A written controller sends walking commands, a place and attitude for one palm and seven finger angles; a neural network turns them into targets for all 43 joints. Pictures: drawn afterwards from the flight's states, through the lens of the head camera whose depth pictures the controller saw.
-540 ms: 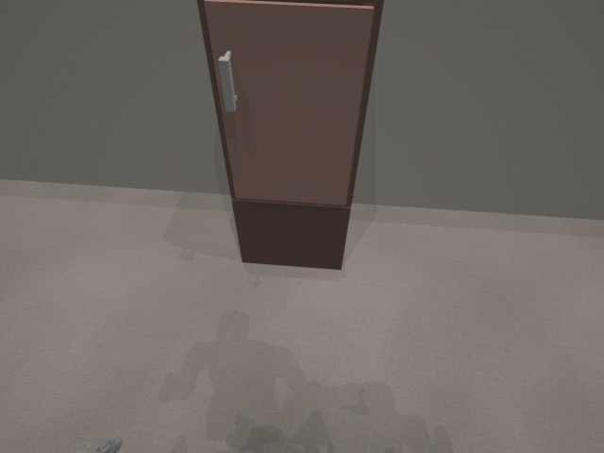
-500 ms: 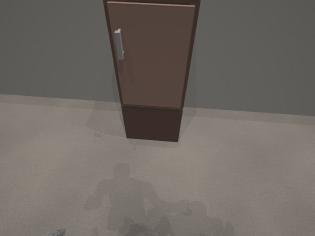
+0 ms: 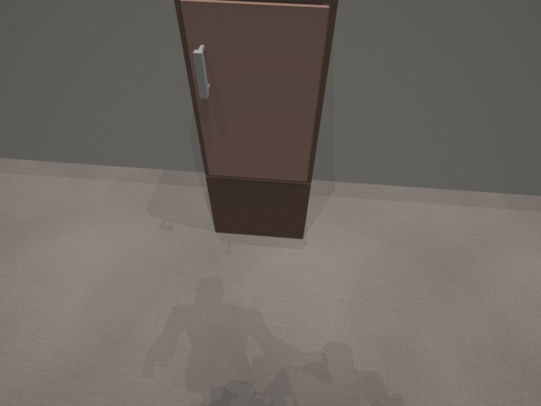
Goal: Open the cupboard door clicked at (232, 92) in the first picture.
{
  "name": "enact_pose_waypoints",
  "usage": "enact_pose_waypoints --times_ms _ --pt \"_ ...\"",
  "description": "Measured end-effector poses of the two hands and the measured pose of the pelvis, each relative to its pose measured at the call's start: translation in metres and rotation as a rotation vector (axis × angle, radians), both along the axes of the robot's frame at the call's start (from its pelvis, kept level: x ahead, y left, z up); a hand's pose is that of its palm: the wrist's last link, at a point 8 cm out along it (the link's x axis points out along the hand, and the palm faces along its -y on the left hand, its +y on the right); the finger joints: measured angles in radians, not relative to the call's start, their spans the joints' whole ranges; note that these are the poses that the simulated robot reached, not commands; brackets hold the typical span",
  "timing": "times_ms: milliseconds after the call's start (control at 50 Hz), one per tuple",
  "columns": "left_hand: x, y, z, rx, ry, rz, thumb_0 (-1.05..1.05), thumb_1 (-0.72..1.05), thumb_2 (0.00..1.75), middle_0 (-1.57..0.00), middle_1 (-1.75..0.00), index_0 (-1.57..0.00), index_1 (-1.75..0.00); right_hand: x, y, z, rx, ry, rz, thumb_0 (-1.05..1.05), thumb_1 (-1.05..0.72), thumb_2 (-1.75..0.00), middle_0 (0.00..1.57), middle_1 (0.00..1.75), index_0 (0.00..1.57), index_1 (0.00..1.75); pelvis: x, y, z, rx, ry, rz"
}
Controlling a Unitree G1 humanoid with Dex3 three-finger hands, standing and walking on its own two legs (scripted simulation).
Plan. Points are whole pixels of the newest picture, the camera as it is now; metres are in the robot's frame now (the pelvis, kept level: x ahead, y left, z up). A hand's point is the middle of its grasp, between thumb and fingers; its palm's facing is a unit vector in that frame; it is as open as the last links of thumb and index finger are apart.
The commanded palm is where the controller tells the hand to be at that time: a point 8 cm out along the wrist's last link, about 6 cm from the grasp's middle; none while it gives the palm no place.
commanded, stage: stand and wait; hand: left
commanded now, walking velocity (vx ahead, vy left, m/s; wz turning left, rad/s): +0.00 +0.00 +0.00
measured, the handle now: (203, 71) +0.94 +0.24 +0.04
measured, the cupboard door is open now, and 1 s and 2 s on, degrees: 0 0 0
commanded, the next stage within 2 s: look at it before walking up in 0.28 s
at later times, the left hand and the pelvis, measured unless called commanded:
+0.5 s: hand out of the picture +0.08 +0.24 -0.15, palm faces -0.04 -0.94 -0.34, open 7.4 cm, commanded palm none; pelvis +0.00 -0.01 +0.00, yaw +0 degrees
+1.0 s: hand out of the picture +0.09 +0.24 -0.15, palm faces -0.04 -0.94 -0.34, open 7.4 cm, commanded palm none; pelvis +0.01 -0.01 +0.00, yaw +0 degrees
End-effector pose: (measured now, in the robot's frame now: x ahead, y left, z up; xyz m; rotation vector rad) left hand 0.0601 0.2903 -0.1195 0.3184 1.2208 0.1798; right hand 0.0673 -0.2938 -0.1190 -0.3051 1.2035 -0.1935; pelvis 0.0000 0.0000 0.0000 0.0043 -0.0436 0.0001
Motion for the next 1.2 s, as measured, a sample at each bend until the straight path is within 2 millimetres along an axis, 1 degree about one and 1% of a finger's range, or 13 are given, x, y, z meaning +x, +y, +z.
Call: enact_pose_waypoints --times_ms 120,260,480,1060,1120,1200 --pt "-0.002 0.0 0.002 0.008 0.006 0.003 0.0 0.9 0.9 -0.2 -0.3 -0.2 -0.3 -0.011 -0.003 -0.002 0.002 0.027 -0.013 0.01 -0.91 -0.9 0.2 0.3 0.2 0.3 -0.001 -0.002 0.001 0.0 -0.002 0.0" --pt "0.004 -0.002 0.004 0.009 -0.009 -0.004 0.0 0.91 0.9 -0.2 -0.3 -0.2 -0.3 -0.013 -0.004 -0.003 0.008 0.027 -0.017 0.01 -0.91 -0.9 0.2 0.3 0.2 0.3 -0.002 -0.004 0.002 0.001 -0.002 -0.002" --pt "0.013 -0.007 0.004 0.002 -0.024 -0.014 0.0 0.9 0.9 -0.2 -0.3 -0.2 -0.3 -0.006 -0.004 -0.001 0.01 0.016 -0.013 0.01 -0.91 -0.9 0.2 0.3 0.2 0.3 -0.001 -0.006 0.002 0.001 0.004 -0.004" --pt "0.021 -0.008 0.007 0.011 -0.011 -0.003 0.0 0.91 0.9 -0.2 -0.3 -0.2 -0.3 0.016 -0.008 0.001 0.006 0.002 0.0 0.01 -0.91 -0.9 0.2 0.3 0.2 0.3 0.011 -0.009 0.004 0.001 0.006 -0.005" --pt "0.019 -0.012 0.004 0.005 -0.007 0.007 0.0 0.91 0.9 -0.2 -0.3 -0.2 -0.3 0.014 -0.004 -0.002 0.013 0.011 -0.002 0.01 -0.91 -0.9 0.2 0.3 0.2 0.3 0.014 -0.009 0.003 -0.001 0.007 -0.005" --pt "0.009 -0.022 -0.008 -0.04 0.02 0.033 0.0 0.91 0.9 -0.2 -0.3 -0.2 -0.3 0.005 0.011 -0.011 0.041 0.052 -0.007 0.01 -0.91 -0.9 0.2 0.3 0.2 0.3 0.026 -0.006 -0.001 -0.01 0.011 -0.004"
